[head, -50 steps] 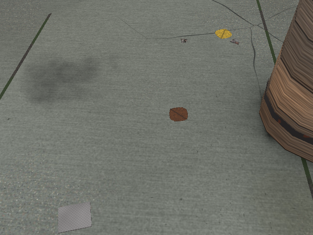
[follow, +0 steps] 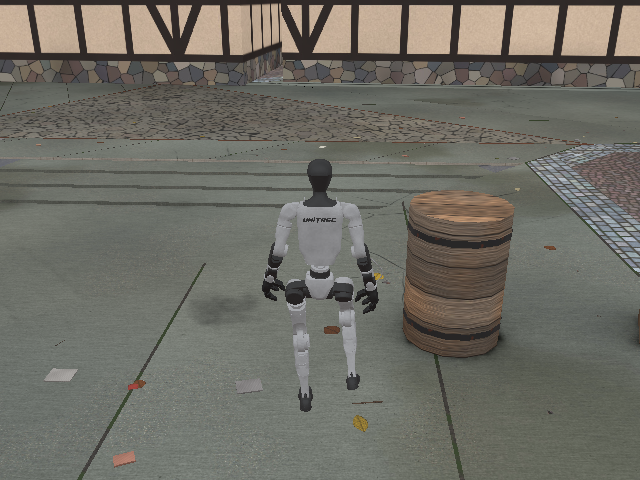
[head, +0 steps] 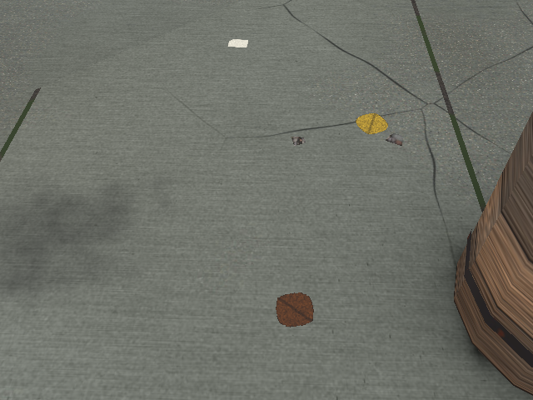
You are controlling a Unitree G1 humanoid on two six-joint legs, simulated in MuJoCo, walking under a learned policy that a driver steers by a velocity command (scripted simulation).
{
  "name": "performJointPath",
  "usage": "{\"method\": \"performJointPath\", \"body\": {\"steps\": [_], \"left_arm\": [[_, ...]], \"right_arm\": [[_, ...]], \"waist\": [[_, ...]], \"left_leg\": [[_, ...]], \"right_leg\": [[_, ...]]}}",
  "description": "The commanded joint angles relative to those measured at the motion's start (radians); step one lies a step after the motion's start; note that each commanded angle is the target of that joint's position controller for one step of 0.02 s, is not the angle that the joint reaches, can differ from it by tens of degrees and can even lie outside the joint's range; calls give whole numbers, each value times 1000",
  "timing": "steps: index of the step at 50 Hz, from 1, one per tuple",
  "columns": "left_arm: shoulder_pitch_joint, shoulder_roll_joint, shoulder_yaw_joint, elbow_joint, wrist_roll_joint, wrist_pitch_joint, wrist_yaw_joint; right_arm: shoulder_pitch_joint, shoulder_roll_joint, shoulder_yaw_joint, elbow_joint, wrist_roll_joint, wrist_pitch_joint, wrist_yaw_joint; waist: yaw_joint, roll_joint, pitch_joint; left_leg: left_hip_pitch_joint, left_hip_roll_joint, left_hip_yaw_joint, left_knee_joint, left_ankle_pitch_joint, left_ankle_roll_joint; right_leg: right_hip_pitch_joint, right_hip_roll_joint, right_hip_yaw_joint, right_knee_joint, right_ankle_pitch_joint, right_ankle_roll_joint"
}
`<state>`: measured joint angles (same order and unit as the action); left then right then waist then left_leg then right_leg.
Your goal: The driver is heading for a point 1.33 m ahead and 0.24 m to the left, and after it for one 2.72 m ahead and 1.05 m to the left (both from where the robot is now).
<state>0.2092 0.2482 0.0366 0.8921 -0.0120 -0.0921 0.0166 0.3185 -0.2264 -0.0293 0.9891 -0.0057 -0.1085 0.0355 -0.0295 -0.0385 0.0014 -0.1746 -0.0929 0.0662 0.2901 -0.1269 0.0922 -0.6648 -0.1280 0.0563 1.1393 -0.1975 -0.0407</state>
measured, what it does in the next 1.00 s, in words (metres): walks ahead, turning left: right foot, then left foot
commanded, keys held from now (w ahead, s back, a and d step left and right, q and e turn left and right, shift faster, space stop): w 0.34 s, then w+q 0.58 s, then q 0.08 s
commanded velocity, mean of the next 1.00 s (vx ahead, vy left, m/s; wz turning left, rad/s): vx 0.49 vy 0.00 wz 0.26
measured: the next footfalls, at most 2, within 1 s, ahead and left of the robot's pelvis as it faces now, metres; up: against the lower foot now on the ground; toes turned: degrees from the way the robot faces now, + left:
right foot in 0.30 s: +0.34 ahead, -0.17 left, +0.00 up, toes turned -2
left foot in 0.88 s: +0.61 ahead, +0.09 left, +0.00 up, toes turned +18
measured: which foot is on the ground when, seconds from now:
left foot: down 0.00-0.32, up 0.34-0.86, down 0.88-1.00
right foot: up 0.00-0.28, down 0.30-0.88, up 0.90-1.00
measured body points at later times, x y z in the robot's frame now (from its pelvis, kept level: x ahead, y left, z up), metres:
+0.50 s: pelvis +0.28 -0.08 +0.00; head +0.29 -0.10 +0.45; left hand +0.32 +0.18 -0.12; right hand +0.36 -0.35 -0.14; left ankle +0.28 +0.08 -0.65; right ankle +0.30 -0.17 -0.74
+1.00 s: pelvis +0.54 +0.01 -0.01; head +0.57 +0.03 +0.43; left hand +0.55 +0.30 -0.14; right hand +0.74 -0.21 -0.12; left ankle +0.57 +0.08 -0.74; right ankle +0.48 -0.17 -0.63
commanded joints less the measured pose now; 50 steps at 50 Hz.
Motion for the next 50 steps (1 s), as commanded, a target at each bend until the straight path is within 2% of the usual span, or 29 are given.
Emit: {"method": "performJointPath", "body": {"steps": [1, 5, 10, 12, 13, 14, 15, 16, 17, 18, 19, 20, 22, 23, 25, 27, 31, 37, 40, 41, 42, 43, 44, 45, 46, 47, 48, 49, 50], "left_arm": [[35, 46, 14, -42, 13, 3, 7], [-129, 29, 7, -85, 3, -9, -6], [-251, 43, 3, -135, -10, -18, -37], [-216, 63, 9, -135, -15, -29, -49], [-158, 83, 20, -121, -14, -33, -52], [-23, 120, 43, -80, -12, -36, -48], [178, 196, 68, -33, -2, -40, -38], [302, 315, 96, -9, 19, -34, -37], [313, 219, 71, -3, 18, -33, -40], [222, 153, 50, -20, 12, -35, -39], [134, 114, 35, -39, 11, -34, -37], [65, 82, 23, -46, 12, -35, -41], [37, 54, 14, -32, 21, -43, -46], [54, 60, 16, -17, 24, -45, -44], [69, 95, 26, 2, 33, -46, -34], [78, 108, 30, 9, 43, -43, -24], [93, 117, 28, 20, 30, -34, -7], [183, 145, 41, 56, 10, 2, 7], [143, 180, 53, 40, 5, 20, 15], [128, 196, 58, 31, 4, 26, 19], [107, 209, 62, 22, 3, 33, 23], [86, 210, 60, 9, -2, 35, 24], [102, 165, 45, -22, 20, 20, 19], [175, 35, 5, -73, 20, -23, -3], [51, 131, 25, -98, -17, -69, -22], [-19, 147, 29, -127, -41, -83, -24], [-21, 141, 31, -118, -22, -79, -15], [-8, 155, 45, -110, 6, -64, -4], [13, 155, 50, -113, 15, -45, -2]], "right_arm": [[-41, -131, -21, -55, 1, -18, -19], [41, -159, -25, -37, 17, -5, -35], [114, -169, -32, -4, 27, 16, -38], [106, -173, -35, -3, 24, 28, -38], [88, -180, -37, -7, 23, 33, -38], [73, -167, -31, -12, 18, 39, -37], [66, -131, -13, -31, 6, 35, -36], [176, -6, 24, -49, 6, 9, -27], [164, -66, 13, -34, 29, -20, -23], [71, -157, -11, -61, 58, -33, -21], [10, -163, -13, -76, 61, -31, -28], [-16, -144, -17, -76, 48, -19, -36], [23, -99, -22, -61, 38, 17, -40], [42, -75, -20, -54, 39, 29, -39], [6, -72, -26, -73, 39, 42, -40], [-45, -80, -34, -102, 29, 46, -40], [-154, -62, -33, -154, 22, 47, -21], [-334, -38, -21, -259, 27, 47, 16], [-320, -62, -34, -294, 29, 47, 33], [-272, -83, -46, -293, 29, 50, 34], [-166, -119, -66, -275, 33, 52, 33], [-5, -181, -101, -235, 33, 53, 21], [125, -285, -132, -208, 30, 62, -6], [70, -345, -132, -246, 25, 51, -7], [105, -260, -110, -238, 15, 46, -5], [44, -206, -96, -247, 11, 38, -8], [-47, -173, -85, -269, 15, 32, -4], [-111, -142, -76, -289, 18, 33, -6], [-134, -135, -70, -304, 13, 37, -11]], "waist": [[47, 76, 56], [-12, 75, 55], [-48, 89, 83], [-19, 103, 66], [18, 114, 36], [86, 105, -40], [165, 54, -175], [138, -214, -324], [149, -228, -382], [138, -157, -226], [109, -69, -150], [78, -15, -82], [29, -44, -33], [20, -44, -21], [16, -33, 10], [21, -17, 22], [47, -23, 50], [107, 3, 117], [64, -30, 75], [31, -56, 30], [-32, -67, -33], [-118, -41, -119], [-142, 128, -210], [-26, 308, -335], [-99, 188, -344], [-77, 148, -199], [-14, 22, -107], [24, 4, -76], [51, 13, -61]], "left_leg": [[-111, 278, -205, -206, 71, 171], [-18, 264, -159, -190, 85, 127], [146, 327, -179, -117, 60, 113], [188, 350, -190, -60, 111, 99], [187, 341, -180, 7, 235, 86], [165, 290, -139, 168, 394, 63], [12, 229, -81, 452, 325, 28], [-412, 55, -16, 865, -86, -52], [-557, 43, -172, 1031, -418, -42], [-638, 101, -200, 1081, -363, -17], [-608, 156, -177, 1046, -272, -14], [-564, 189, -167, 970, -202, -21], [-458, 221, -175, 889, -126, -30], [-449, 218, -172, 881, -106, -34], [-500, 215, -186, 842, -30, -43], [-548, 202, -198, 748, 58, -54], [-534, 187, -145, 537, 224, -53], [-629, 181, -62, 384, 144, -19], [-501, 123, 26, 358, 7, 22], [-408, 84, 58, 367, -41, 41], [-263, 43, 76, 353, -63, 67], [-13, 11, 53, 269, 1, 106], [290, 202, -252, 241, 27, 176], [573, 441, -867, 73, -72, 395], [570, 429, -866, -8, -110, 356], [441, 395, -686, 9, 40, 302], [256, 344, -536, 18, 251, 254], [129, 302, -429, 21, 379, 219], [38, 276, -383, 8, 459, 209]], "right_leg": [[-18, -42, 1, -140, 162, 27], [13, 4, -37, -432, 307, 35], [9, 32, -42, -583, 216, 16], [79, 50, -55, -626, 133, -13], [173, 77, -80, -644, 107, -31], [347, 112, -107, -664, 96, -56], [631, 3, 18, -647, 78, -117], [1029, -252, 477, -714, -40, -281], [1064, -294, 707, -852, -106, -313], [945, -265, 538, -847, -72, -248], [806, -225, 378, -863, 10, -206], [676, -182, 271, -904, 80, -181], [544, -127, 136, -965, 146, -149], [520, -118, 88, -981, 197, -152], [507, -109, 14, -1004, 258, -152], [530, -111, -41, -1012, 315, -157], [560, -98, -141, -1023, 331, -124], [769, -167, -204, -964, 384, -105], [796, -172, -253, -833, 737, -79], [793, -169, -266, -744, 911, -69], [765, -155, -279, -590, 1019, -57], [658, -110, -293, -364, 943, -24], [371, -38, -290, -24, 440, 19], [-24, 195, -112, 318, -371, 67], [-139, 143, 62, 355, -339, 35], [-173, 99, 45, 302, -265, 14], [-107, 54, 35, 205, -202, 21], [-29, 24, 23, 123, -178, 35], [37, 15, 21, 89, -166, 49]]}}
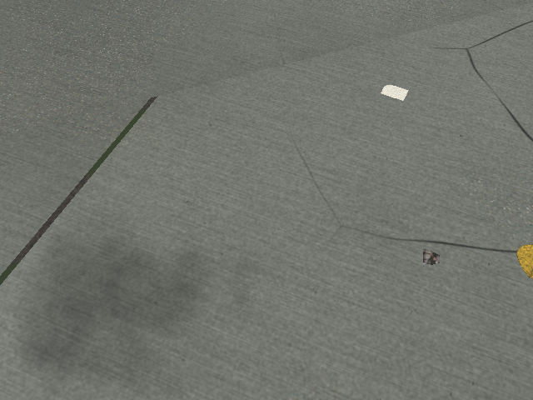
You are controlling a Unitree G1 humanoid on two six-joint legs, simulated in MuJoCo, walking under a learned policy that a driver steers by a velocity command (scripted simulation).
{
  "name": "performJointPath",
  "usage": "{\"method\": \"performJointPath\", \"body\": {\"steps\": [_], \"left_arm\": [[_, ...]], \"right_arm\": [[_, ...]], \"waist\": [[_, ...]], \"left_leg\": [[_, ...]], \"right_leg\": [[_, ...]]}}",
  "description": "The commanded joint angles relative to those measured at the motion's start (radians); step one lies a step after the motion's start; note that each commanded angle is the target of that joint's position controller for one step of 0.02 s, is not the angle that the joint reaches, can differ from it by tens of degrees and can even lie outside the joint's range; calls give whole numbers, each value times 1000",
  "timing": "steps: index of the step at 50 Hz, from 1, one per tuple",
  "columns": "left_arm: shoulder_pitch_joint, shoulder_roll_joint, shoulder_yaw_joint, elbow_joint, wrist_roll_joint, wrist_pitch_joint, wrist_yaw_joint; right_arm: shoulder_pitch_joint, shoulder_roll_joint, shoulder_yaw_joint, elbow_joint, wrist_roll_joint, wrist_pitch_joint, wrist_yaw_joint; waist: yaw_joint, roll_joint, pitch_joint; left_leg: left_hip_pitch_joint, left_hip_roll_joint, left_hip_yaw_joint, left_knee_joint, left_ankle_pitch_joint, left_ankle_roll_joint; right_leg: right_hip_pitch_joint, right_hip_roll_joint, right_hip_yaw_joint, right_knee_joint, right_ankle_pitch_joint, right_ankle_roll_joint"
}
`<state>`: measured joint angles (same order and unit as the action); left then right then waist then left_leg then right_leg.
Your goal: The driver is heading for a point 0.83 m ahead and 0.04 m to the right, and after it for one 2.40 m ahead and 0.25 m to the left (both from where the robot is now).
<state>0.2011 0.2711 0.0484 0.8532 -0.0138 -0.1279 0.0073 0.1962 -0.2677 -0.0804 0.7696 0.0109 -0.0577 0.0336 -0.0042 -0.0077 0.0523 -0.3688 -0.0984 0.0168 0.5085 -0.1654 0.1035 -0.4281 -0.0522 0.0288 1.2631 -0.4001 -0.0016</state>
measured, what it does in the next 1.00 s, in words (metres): walks ahead: right foot, then left foot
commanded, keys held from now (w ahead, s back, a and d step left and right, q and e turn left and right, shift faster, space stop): q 0.16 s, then no key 0.36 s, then w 0.14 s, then w+e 0.34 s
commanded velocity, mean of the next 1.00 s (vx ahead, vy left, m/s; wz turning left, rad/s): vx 0.22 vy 0.00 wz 0.13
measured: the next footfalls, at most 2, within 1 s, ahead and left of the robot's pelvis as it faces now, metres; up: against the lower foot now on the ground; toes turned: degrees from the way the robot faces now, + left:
right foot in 0.32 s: +0.31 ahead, -0.11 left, +0.00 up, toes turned +13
left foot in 0.66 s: +0.17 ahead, +0.11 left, +0.00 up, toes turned +11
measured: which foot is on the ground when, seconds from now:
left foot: down 0.00-0.34, up 0.36-0.64, down 0.66-1.00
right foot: up 0.00-0.30, down 0.32-0.68, up 0.70-1.00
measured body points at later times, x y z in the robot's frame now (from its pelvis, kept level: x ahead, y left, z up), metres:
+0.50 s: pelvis +0.17 -0.03 +0.00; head +0.20 -0.03 +0.45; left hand +0.28 +0.24 -0.10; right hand +0.35 -0.27 -0.12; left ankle +0.09 +0.09 -0.67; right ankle +0.27 -0.11 -0.73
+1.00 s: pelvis +0.28 -0.02 +0.00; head +0.31 -0.01 +0.45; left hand +0.46 +0.24 -0.10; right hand +0.28 -0.30 -0.12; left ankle +0.13 +0.10 -0.73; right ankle +0.43 -0.15 -0.70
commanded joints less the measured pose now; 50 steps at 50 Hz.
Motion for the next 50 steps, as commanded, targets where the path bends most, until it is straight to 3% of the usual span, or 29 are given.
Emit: {"method": "performJointPath", "body": {"steps": [1, 3, 5, 8, 11, 13, 15, 16, 17, 18, 19, 20, 21, 23, 24, 26, 28, 30, 32, 33, 34, 35, 36, 37, 38, 39, 41, 45, 50], "left_arm": [[31, 117, 39, -86, 23, 6, 10], [18, 82, 32, -108, 33, 26, 18], [-38, 65, 25, -134, 34, 36, 24], [-126, 61, 17, -164, 25, 43, 17], [-180, 73, 16, -181, 20, 44, 0], [-179, 96, 23, -188, 27, 36, -7], [-130, 109, 32, -183, 35, 24, -11], [-101, 127, 37, -182, 49, 17, -8], [-52, 177, 43, -189, 71, 17, -1], [15, 157, 41, -166, 78, 32, 0], [22, 92, 26, -168, 49, 40, -5], [-12, 77, 20, -178, 35, 49, -7], [-47, 72, 14, -180, 36, 62, -9], [-124, 72, 7, -183, 41, 86, -11], [-147, 76, 10, -181, 44, 94, -12], [-123, 77, 14, -167, 42, 102, -9], [-75, 99, 22, -148, 31, 104, -7], [-64, 139, 33, -144, 12, 111, 1], [-70, 115, 27, -144, 10, 109, 5], [-100, 80, 19, -156, 8, 102, 5], [-154, 39, 10, -187, -4, 86, 3], [-204, 54, 14, -213, -23, 61, -2], [-197, 92, 31, -211, -34, 45, -4], [-140, 90, 36, -182, -31, 41, -9], [-108, 79, 36, -162, -21, 41, -13], [-103, 67, 35, -155, -15, 41, -19], [-111, 45, 31, -153, -9, 48, -31], [-188, 17, 14, -193, -11, 71, -53], [-250, 42, 10, -250, -13, 79, -69]], "right_arm": [[-12, -106, -22, -88, -5, -13, -13], [9, -147, -33, -88, -10, -11, -26], [29, -166, -40, -87, -1, 3, -41], [53, -160, -40, -90, 15, 35, -62], [77, -140, -31, -87, 8, 52, -75], [78, -129, -25, -88, 0, 54, -79], [39, -114, -16, -99, 2, 48, -78], [51, -92, -9, -107, -2, 39, -78], [90, -51, 5, -121, -24, 25, -75], [205, -55, 10, -108, -7, 21, -73], [225, -139, -6, -78, -8, 32, -67], [142, -167, -16, -81, 0, 53, -68], [98, -149, -15, -77, 0, 75, -74], [83, -102, -7, -73, -1, 103, -76], [97, -66, 4, -64, 0, 104, -75], [86, -29, 17, -54, -4, 93, -75], [99, -47, 11, -36, -3, 85, -74], [117, -70, 3, -20, -9, 76, -65], [134, -64, 4, -11, -21, 60, -61], [167, -86, 2, -3, -28, 48, -62], [240, -156, -19, 24, -28, 39, -66], [253, -221, -41, 32, -18, 26, -63], [210, -187, -30, 23, -33, 2, -69], [181, -139, -19, 18, -31, -19, -70], [172, -114, -15, 16, -18, -33, -68], [176, -100, -13, 22, -10, -39, -66], [186, -85, -10, 33, -15, -40, -64], [202, -119, -21, 44, -10, -38, -63], [221, -170, -36, 69, 7, -26, -52]], "waist": [[40, -9, -109], [46, 15, -113], [30, 48, -129], [-7, 101, -170], [-40, 117, -173], [-36, 123, -167], [5, 134, -159], [19, 96, -184], [6, -35, -265], [-10, -286, -373], [-4, -194, -390], [16, -112, -303], [12, -60, -247], [-24, -72, -157], [-35, -107, -137], [-10, -155, -151], [-2, -164, -198], [-15, -180, -174], [-37, -159, -124], [-54, -95, -93], [-78, 82, -53], [-100, 261, 34], [-78, 237, 95], [-44, 199, 80], [-38, 168, 52], [-41, 142, 37], [-44, 124, 4], [-77, 135, 21], [-89, 132, 64]], "left_leg": [[179, 267, -310, -214, 578, 197], [115, 230, -242, -206, 727, 192], [99, 191, -204, -177, 746, 162], [114, 164, -219, -134, 625, 99], [175, 192, -274, -90, 497, 76], [225, 224, -336, -39, 470, 76], [236, 207, -356, 35, 432, 57], [191, 147, -336, 109, 364, 23], [62, 59, -263, 292, 91, -22], [-117, -35, -206, 516, -494, -88], [-148, 20, -239, 631, -549, -119], [-189, 45, -214, 699, -501, -145], [-198, 68, -182, 707, -455, -161], [-108, 109, -135, 587, -372, -173], [-43, 106, -91, 481, -344, -175], [27, 103, -54, 309, -317, -173], [98, 92, -26, 178, -213, -153], [173, 58, 39, 92, -157, -115], [218, 78, 27, 33, -227, -58], [245, 159, -80, -52, -310, -5], [257, 282, -279, -198, -537, 76], [254, 434, -540, -378, -655, 150], [267, 470, -579, -392, -555, 159], [328, 446, -508, -364, -448, 131], [394, 420, -433, -349, -344, 100], [435, 408, -361, -346, -230, 77], [432, 372, -225, -348, -66, 49], [337, 349, -57, -364, 25, 36], [354, 392, 16, -326, 94, 23]], "right_leg": [[-168, -56, 38, -82, 48, 26], [-144, -25, 11, -197, 109, 54], [-132, 14, -2, -346, 204, 69], [-82, 60, 4, -536, 366, 71], [-75, 68, 18, -647, 413, 65], [-68, 61, 37, -695, 366, 41], [21, 60, 18, -816, 417, -4], [156, 13, 50, -864, 637, -37], [372, -151, 188, -794, 1068, -123], [557, -354, 443, -801, 1229, -322], [516, -383, 534, -825, 996, -347], [448, -324, 460, -840, 807, -309], [367, -271, 396, -869, 648, -272], [172, -183, 283, -943, 436, -220], [109, -128, 211, -962, 396, -193], [119, -98, 163, -960, 381, -193], [137, -104, 186, -977, 81, -198], [71, -113, 218, -1011, -200, -174], [-13, -99, 223, -1006, -319, -123], [-89, -63, 177, -908, -282, -87], [-220, 57, 10, -707, -170, -26], [-344, 107, -69, -499, -59, -17], [-427, 50, 28, -373, -42, -39], [-472, 42, 69, -319, 10, -53], [-497, 36, 91, -300, 58, -57], [-506, 29, 107, -302, 110, -56], [-445, 26, 67, -325, 204, -35], [-306, 7, -16, -477, 320, 2], [-219, 5, -81, -598, 244, -54]]}}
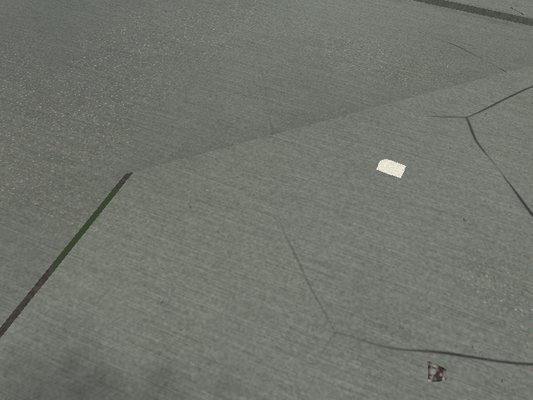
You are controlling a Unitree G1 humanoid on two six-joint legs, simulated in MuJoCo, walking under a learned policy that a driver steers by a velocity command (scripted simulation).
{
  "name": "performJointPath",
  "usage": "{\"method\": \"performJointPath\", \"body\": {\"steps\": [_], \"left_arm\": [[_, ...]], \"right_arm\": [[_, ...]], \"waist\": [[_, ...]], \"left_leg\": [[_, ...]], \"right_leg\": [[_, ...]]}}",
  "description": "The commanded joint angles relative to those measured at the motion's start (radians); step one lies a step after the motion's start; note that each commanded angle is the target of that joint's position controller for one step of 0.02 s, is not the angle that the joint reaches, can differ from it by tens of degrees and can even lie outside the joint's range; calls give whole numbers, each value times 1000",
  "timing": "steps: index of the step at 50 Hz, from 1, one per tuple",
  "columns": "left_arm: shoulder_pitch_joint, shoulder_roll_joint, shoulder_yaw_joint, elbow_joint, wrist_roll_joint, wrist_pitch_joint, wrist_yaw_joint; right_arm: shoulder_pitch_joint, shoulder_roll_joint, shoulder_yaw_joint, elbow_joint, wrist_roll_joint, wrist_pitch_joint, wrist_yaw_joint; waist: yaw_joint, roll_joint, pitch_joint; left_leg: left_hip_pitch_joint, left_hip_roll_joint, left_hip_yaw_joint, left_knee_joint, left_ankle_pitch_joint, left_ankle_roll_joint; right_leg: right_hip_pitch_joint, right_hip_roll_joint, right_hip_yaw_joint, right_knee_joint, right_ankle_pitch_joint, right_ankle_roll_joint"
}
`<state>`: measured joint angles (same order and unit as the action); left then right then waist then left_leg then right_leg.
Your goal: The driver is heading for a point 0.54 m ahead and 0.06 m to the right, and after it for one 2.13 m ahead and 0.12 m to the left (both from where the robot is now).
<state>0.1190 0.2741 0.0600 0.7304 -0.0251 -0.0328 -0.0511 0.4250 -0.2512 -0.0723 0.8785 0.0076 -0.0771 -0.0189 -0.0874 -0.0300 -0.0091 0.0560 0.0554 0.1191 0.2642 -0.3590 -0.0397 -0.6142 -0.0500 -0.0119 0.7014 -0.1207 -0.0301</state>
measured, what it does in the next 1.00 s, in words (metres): walks ahead: right foot, then left foot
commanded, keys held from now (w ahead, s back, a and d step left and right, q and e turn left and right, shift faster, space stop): w+e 0.34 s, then w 0.12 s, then w+q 0.54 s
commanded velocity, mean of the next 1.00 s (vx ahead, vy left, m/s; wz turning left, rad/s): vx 0.48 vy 0.00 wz -0.10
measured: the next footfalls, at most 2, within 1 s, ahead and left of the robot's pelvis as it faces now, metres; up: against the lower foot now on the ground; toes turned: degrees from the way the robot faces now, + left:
right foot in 0.08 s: +0.19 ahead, -0.13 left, +0.00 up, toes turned -6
left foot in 0.60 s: +0.52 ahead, +0.00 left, +0.00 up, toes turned -15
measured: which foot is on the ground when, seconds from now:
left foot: down 0.00-0.08, up 0.10-0.58, down 0.60-1.00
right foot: up 0.00-0.06, down 0.08-0.62, up 0.64-1.00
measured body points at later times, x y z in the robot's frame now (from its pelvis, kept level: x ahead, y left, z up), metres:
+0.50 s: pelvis +0.26 -0.06 +0.01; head +0.28 -0.08 +0.45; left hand +0.37 +0.20 -0.11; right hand +0.42 -0.35 -0.07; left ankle +0.48 +0.04 -0.70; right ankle +0.15 -0.13 -0.73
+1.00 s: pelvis +0.54 -0.09 +0.01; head +0.57 -0.08 +0.46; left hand +0.80 +0.11 -0.07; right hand +0.52 -0.38 -0.10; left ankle +0.48 +0.01 -0.73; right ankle +0.69 -0.27 -0.70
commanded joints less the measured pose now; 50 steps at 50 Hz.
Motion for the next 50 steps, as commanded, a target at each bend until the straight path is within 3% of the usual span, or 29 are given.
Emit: {"method": "performJointPath", "body": {"steps": [1, 2, 3, 4, 5, 6, 7, 8, 9, 10, 11, 14, 17, 20, 23, 26, 28, 29, 30, 31, 32, 33, 34, 35, 36, 39, 42, 45, 50], "left_arm": [[-156, 51, 3, -133, -1, -17, -14], [-112, 69, 13, -130, 2, -16, -15], [-3, 97, 32, -104, 3, -15, -14], [159, 153, 65, -58, 0, -10, -4], [307, 256, 99, -41, 0, -1, 20], [311, 318, 94, -46, -3, -11, 17], [313, 223, 67, -46, 2, -22, 17], [266, 188, 55, -45, 9, -30, 18], [193, 166, 47, -62, 9, -32, 19], [130, 142, 39, -81, 18, -32, 19], [94, 127, 33, -100, 28, -33, 21], [91, 131, 37, -101, 18, -44, 32], [143, 149, 43, -82, 11, -43, 50], [194, 146, 42, -56, 4, -39, 58], [253, 149, 41, -24, -2, -37, 57], [273, 162, 45, -6, 7, -29, 59], [258, 170, 48, -3, 10, -21, 59], [247, 159, 42, -5, 14, -17, 60], [236, 133, 27, -24, 26, -17, 63], [353, 76, 8, -34, 21, -32, 61], [338, 83, 1, -40, 24, -49, 56], [235, 148, 15, -64, 6, -63, 47], [148, 145, 11, -83, 2, -73, 43], [104, 134, 11, -95, 21, -80, 42], [107, 130, 17, -97, 36, -80, 44], [133, 97, 13, -93, 44, -69, 49], [29, 70, 2, -119, 43, -64, 57], [-77, 53, -5, -137, 34, -72, 49], [-172, 88, 9, -164, 17, -91, 32]], "right_arm": [[-19, -197, -47, -40, 13, -2, 1], [-33, -211, -50, -42, 15, 2, 1], [-46, -217, -50, -45, 16, 7, -2], [-31, -199, -42, -51, 10, 9, -6], [-33, -161, -25, -95, -10, -2, -8], [5, -49, 16, -139, -24, -37, 4], [-114, -145, -8, -148, 17, -63, 12], [-166, -164, -12, -168, 35, -76, 16], [-178, -156, -10, -164, 14, -82, 7], [-171, -157, -17, -159, -7, -78, 1], [-150, -154, -21, -160, -12, -65, 2], [-156, -125, -19, -176, -25, -34, 3], [-285, -101, -6, -220, -30, -33, 3], [-388, -69, 12, -236, -20, -45, 22], [-455, -91, 11, -258, -5, -55, 40], [-461, -120, 5, -273, -2, -59, 52], [-401, -140, -4, -266, 2, -59, 53], [-293, -167, -20, -236, -1, -59, 49], [-132, -211, -33, -210, -10, -59, 47], [-9, -297, -57, -190, -20, -52, 49], [22, -242, -44, -167, 12, -45, 59], [-39, -184, -25, -181, 22, -38, 56], [-99, -166, -18, -202, 7, -28, 51], [-134, -154, -12, -209, -1, -20, 51], [-153, -140, -6, -217, -7, -20, 48], [-162, -147, -8, -217, -2, -18, 40], [-128, -183, -21, -198, 7, -13, 22], [-77, -190, -25, -176, 16, 0, 10], [-19, -186, -26, -159, 24, 24, 1]], "waist": [[13, 159, 120], [48, 165, 87], [114, 147, 18], [183, 106, -86], [237, -57, -195], [167, -249, -339], [221, -134, -288], [199, -112, -161], [157, -14, -103], [113, -1, -59], [79, -23, -50], [53, -24, -21], [91, -18, 21], [140, -42, 22], [171, -45, 36], [167, -65, 39], [129, -82, 15], [75, -66, -59], [4, -24, -201], [18, 211, -352], [12, 314, -345], [2, 212, -191], [9, 108, -94], [33, 44, -16], [63, 51, -5], [98, 107, -17], [72, 100, 6], [32, 114, 11], [15, 125, 13]], "left_leg": [[-61, 245, -69, -44, 400, 159], [-63, 242, -39, 34, 600, 147], [-82, 215, 15, 188, 802, 123], [-176, 171, 58, 407, 882, 92], [-503, 106, 75, 771, 573, 28], [-772, -77, -100, 1043, -214, -5], [-875, -33, -225, 1128, -162, 17], [-919, 9, -204, 1107, -74, 46], [-865, 49, -201, 1035, 6, 58], [-795, 74, -201, 960, 55, 56], [-733, 88, -210, 928, 84, 54], [-703, 73, -186, 824, 147, 14], [-719, 43, -179, 597, 319, -16], [-628, -1, -155, 372, 492, -14], [-617, -12, -168, 292, 502, 6], [-653, -13, -160, 244, 387, 57], [-570, -45, -118, 217, 289, 104], [-419, -73, -94, 193, 307, 139], [-150, 26, -210, 237, 377, 208], [237, 233, -622, 209, 252, 375], [315, 292, -907, 50, 61, 408], [215, 272, -831, 29, -50, 355], [76, 233, -714, 14, -5, 324], [-49, 192, -632, -11, 87, 313], [-117, 157, -583, -30, 177, 301], [-210, 105, -491, -59, 337, 311], [-272, 72, -419, -65, 397, 296], [-302, 41, -397, -41, 354, 261], [-216, 74, -513, 52, 278, 239]], "right_leg": [[5, 17, -61, -52, -70, -46], [92, 50, -93, -66, -89, -68], [253, 96, -123, -106, -59, -93], [503, 138, -118, -120, -37, -127], [833, -66, 233, -162, -121, -226], [1001, -287, 799, -376, -336, -378], [967, -278, 782, -440, -346, -332], [848, -249, 638, -428, -252, -293], [702, -201, 526, -425, -157, -263], [572, -161, 440, -441, -63, -245], [491, -134, 403, -468, -21, -245], [376, -102, 326, -510, 82, -266], [343, -66, 278, -509, 108, -240], [341, -46, 235, -493, 70, -201], [421, -91, 282, -454, 44, -198], [573, -157, 313, -397, 135, -180], [631, -154, 284, -315, 380, -155], [634, -106, 232, -179, 564, -133], [521, -60, 179, 55, 513, -100], [152, 92, 91, 437, 142, -12], [-68, 136, 131, 568, -406, 6], [-171, 69, 162, 623, -363, -4], [-170, 31, 136, 591, -286, -10], [-154, 4, 118, 506, -236, -8], [-100, -22, 118, 432, -195, -2], [-24, -23, 84, 308, -157, 41], [-2, -5, 71, 112, -7, 75], [75, 32, 72, -67, 157, 87], [144, 70, 99, -210, 126, 69]]}}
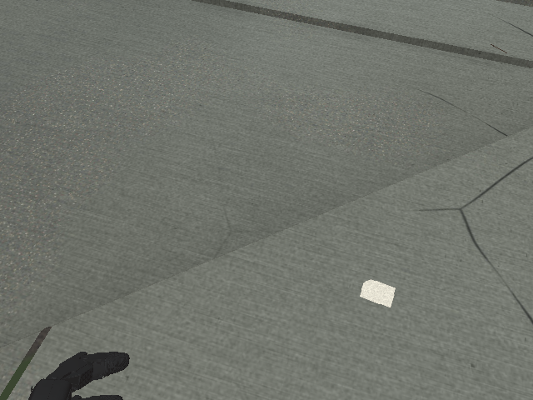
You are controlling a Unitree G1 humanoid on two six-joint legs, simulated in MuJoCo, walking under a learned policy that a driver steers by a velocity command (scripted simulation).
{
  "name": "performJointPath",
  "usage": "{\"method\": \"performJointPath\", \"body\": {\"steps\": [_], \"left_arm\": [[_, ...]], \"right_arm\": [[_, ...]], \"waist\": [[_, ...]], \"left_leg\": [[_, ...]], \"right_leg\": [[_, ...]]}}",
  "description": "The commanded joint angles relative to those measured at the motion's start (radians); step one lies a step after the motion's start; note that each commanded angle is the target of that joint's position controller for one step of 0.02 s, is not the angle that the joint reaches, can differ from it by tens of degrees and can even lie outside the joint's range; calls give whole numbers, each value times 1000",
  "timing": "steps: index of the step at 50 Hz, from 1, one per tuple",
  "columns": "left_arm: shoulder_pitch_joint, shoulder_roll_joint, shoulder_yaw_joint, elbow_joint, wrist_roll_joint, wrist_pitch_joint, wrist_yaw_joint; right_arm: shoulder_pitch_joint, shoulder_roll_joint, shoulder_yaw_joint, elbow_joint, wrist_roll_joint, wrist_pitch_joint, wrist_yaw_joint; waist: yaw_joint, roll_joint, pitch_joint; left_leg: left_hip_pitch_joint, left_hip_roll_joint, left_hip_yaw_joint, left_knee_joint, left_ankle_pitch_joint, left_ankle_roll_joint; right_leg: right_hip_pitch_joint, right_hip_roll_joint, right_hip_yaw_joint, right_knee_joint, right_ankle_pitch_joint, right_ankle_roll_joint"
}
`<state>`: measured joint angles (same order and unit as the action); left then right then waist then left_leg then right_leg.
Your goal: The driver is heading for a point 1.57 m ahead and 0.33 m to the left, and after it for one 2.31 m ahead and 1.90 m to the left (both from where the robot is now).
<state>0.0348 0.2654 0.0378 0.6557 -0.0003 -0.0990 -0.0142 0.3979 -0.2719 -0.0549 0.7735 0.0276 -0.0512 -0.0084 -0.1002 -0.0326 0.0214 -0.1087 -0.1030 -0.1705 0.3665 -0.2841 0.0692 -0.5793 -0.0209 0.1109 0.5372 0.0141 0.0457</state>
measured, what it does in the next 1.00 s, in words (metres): walks ahead, turning left: right foot, then left foot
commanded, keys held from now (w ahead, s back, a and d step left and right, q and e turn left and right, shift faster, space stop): w+q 0.62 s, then w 0.10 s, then w+e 0.28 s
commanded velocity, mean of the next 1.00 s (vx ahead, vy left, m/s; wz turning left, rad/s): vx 0.50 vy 0.00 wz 0.39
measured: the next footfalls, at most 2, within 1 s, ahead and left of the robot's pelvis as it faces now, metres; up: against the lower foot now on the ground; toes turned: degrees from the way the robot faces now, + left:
right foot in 0.08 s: +0.22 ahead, -0.14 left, +0.00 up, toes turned +8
left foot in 0.60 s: +0.46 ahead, +0.21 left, +0.00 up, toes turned +25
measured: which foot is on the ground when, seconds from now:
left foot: down 0.00-0.08, up 0.10-0.58, down 0.60-1.00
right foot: up 0.00-0.06, down 0.08-0.60, up 0.62-1.00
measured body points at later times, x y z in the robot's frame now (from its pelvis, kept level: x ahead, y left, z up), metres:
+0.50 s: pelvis +0.27 +0.00 -0.01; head +0.29 +0.01 +0.44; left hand +0.17 +0.23 -0.14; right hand +0.54 -0.12 -0.09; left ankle +0.42 +0.19 -0.69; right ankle +0.18 -0.14 -0.74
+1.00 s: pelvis +0.54 +0.14 -0.01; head +0.56 +0.14 +0.44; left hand +0.62 +0.41 -0.11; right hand +0.63 -0.08 -0.15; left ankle +0.42 +0.19 -0.74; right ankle +0.76 +0.09 -0.68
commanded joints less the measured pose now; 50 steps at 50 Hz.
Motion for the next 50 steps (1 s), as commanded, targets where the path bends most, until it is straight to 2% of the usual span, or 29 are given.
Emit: {"method": "performJointPath", "body": {"steps": [1, 3, 4, 5, 6, 7, 8, 9, 10, 13, 16, 18, 22, 26, 28, 30, 31, 32, 33, 34, 35, 36, 38, 40, 42, 45, 47, 48, 50], "left_arm": [[-76, 108, 37, -88, -10, -29, -7], [41, 136, 55, -56, -11, -35, -6], [160, 175, 71, -38, 3, -38, 2], [300, 250, 90, -23, 18, -33, 11], [352, 248, 92, 9, 4, -13, 2], [310, 160, 71, -4, -6, -7, 4], [267, 126, 61, -8, -7, -1, 8], [296, -35, -20, -2, 56, -31, 22], [293, -47, -22, 13, 53, -35, 30], [253, 15, -5, 2, 43, -33, 37], [292, 71, 11, 29, 68, -36, 27], [301, 71, 9, 48, 83, -37, 14], [349, 76, -2, 113, 87, -39, -1], [439, 116, 5, 187, 79, -29, -3], [453, 164, 18, 206, 80, -21, 2], [450, 185, 20, 208, 100, -24, -4], [558, 87, -15, 201, 139, -33, -10], [602, -9, -65, 181, 150, -39, -57], [293, 68, -34, 147, 65, -30, -74], [159, 75, -29, 105, 41, -35, -61], [181, 117, -19, 113, 67, -37, -35], [217, 91, -26, 120, 95, -35, -17], [270, 28, -46, 144, 94, -4, -10], [266, 17, -52, 154, 83, 19, -19], [212, 8, -56, 149, 80, 15, -30], [90, 28, -48, 116, 73, 6, -48], [57, 34, -44, 104, 73, 14, -61], [148, 33, -41, 126, 96, 10, -68], [120, 84, -21, 104, 93, -14, -62]], "right_arm": [[1, -169, -47, -56, 3, 2, -12], [-31, -153, -44, -70, 4, 12, -15], [-45, -109, -29, -86, -5, 10, -11], [6, -51, -12, -109, -6, 3, -11], [97, -56, -4, -128, 10, -4, -12], [54, -145, -25, -108, 20, -1, -14], [-38, -167, -33, -121, 8, 3, -11], [-46, -36, 18, -46, -145, -51, 41], [-81, 6, 24, -56, -159, -64, 59], [-146, -21, 17, -47, -110, -56, 93], [-222, -14, 32, -53, -109, -48, 105], [-250, 1, 46, -55, -99, -44, 116], [-323, -18, 49, -77, -86, -30, 117], [-409, -43, 37, -111, -91, -27, 102], [-411, -72, 22, -128, -81, -34, 92], [-253, -156, -19, -97, -56, -57, 66], [-37, -198, -42, -43, -65, -55, 37], [181, -209, -34, 16, -66, -43, 25], [307, -170, -37, 82, -87, -49, 30], [218, -209, -52, 85, -74, -65, 29], [105, -151, -36, 78, -63, -70, 30], [36, -77, -5, 71, -55, -74, 35], [-116, -20, 21, 26, -62, -73, 42], [-155, -47, 15, 5, -80, -86, 37], [-112, -63, 11, 15, -106, -97, 34], [-10, -83, 12, 54, -105, -87, 50], [24, -88, 15, 72, -119, -69, 71], [22, -91, 20, 70, -157, -64, 72], [-45, -81, 29, 41, -136, -72, 50]], "waist": [[40, 142, -20], [112, 158, -54], [171, 126, -157], [194, -49, -305], [160, -307, -367], [171, -175, -240], [180, -82, -119], [185, -114, -19], [162, -97, 9], [133, -56, -43], [139, -37, -26], [131, -21, -14], [131, -35, 22], [155, -41, 57], [133, -59, 43], [50, -37, -69], [40, 90, -305], [-23, 205, -543], [-170, 63, -292], [-132, 96, -67], [-62, 105, -52], [12, 115, -51], [120, 77, -25], [127, 67, -12], [101, 47, -13], [54, 58, -5], [46, 85, 7], [85, 115, -4], [98, 69, 10]], "left_leg": [[-35, 239, -250, -23, 208, 122], [-34, 212, -259, 70, 273, 90], [-101, 163, -208, 247, 272, 60], [-361, 48, -75, 559, 58, -5], [-604, 21, -10, 777, -340, -34], [-687, 97, -21, 887, -270, -47], [-700, 125, 15, 900, -183, -55], [-742, 124, 39, 909, -52, -36], [-738, 154, 52, 850, 2, -23], [-663, 185, 80, 734, 32, -35], [-690, 202, 115, 597, 192, -54], [-661, 206, 132, 511, 300, -44], [-571, 191, 158, 383, 434, -18], [-555, 151, 199, 263, 314, 16], [-449, 85, 250, 220, 226, 47], [-86, -1, 277, 219, 281, 115], [419, 109, 90, 357, 491, 263], [781, 392, -445, 140, 326, 462], [671, 390, -516, -14, 98, 333], [433, 370, -416, -58, -15, 253], [221, 344, -349, -79, -5, 244], [63, 324, -274, -98, 57, 242], [-216, 324, -188, -192, 48, 231], [-284, 304, -109, -240, 40, 214], [-263, 289, -28, -228, 189, 204], [-193, 274, 69, -197, 317, 192], [-193, 280, 114, -177, 300, 182], [-178, 308, 106, -126, 351, 176], [-34, 325, 118, -71, 406, 138]], "right_leg": [[137, 42, -21, -62, -48, -17], [298, 35, -34, -141, -69, -65], [510, -53, 25, -121, -73, -116], [856, -259, 282, -104, -138, -218], [978, -407, 628, -188, -341, -310], [878, -383, 584, -216, -485, -283], [742, -338, 437, -237, -441, -248], [627, -279, 360, -316, -513, -276], [576, -261, 280, -344, -413, -264], [518, -238, 133, -400, -212, -263], [525, -251, 3, -447, -22, -298], [506, -243, -93, -448, 99, -291], [487, -234, -222, -421, 167, -243], [649, -270, -261, -363, 236, -220], [699, -279, -295, -268, 508, -208], [571, -217, -368, 9, 714, -149], [258, -169, -354, 327, 434, -57], [-23, -3, -253, 548, -498, -5], [-246, 37, -87, 722, -541, -39], [-352, -25, -28, 785, -487, -65], [-254, -70, -7, 741, -431, -81], [-151, -97, -7, 694, -391, -100], [7, -125, -36, 629, -399, -95], [-7, -129, -60, 535, -287, -84], [-37, -129, -79, 398, -92, -78], [-37, -93, -106, 199, 104, -66], [10, -61, -123, 206, 137, -70], [42, -62, -112, 403, 183, -76], [-71, -76, -83, 374, 87, -99]]}}
Keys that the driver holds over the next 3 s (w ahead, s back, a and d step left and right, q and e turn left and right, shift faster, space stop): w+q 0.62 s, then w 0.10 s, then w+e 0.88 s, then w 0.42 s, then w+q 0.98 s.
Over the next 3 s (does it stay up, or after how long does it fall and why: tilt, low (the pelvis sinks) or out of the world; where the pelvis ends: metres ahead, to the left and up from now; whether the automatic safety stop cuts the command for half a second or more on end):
stays up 1.67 0.30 -0.16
